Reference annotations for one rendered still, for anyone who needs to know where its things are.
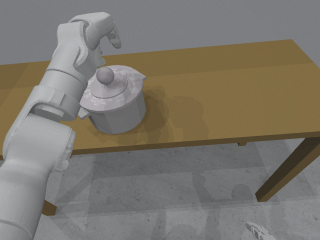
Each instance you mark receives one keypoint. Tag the left robot hand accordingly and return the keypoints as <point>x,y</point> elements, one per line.
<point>106,27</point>

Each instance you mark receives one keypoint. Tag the knob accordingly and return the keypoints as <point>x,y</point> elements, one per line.
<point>105,75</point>

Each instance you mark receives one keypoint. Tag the lid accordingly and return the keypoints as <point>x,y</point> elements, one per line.
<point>121,92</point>

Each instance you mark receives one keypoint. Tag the right robot hand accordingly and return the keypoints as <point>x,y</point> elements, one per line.
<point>259,231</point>

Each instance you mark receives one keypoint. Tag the table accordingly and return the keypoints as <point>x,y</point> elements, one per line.
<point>224,94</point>

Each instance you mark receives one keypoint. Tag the robot left forearm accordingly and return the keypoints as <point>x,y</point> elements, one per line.
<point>58,95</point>

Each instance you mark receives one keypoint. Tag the left robot upper arm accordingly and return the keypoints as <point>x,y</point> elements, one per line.
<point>40,147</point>

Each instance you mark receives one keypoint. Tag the pot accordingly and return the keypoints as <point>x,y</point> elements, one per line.
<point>119,121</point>

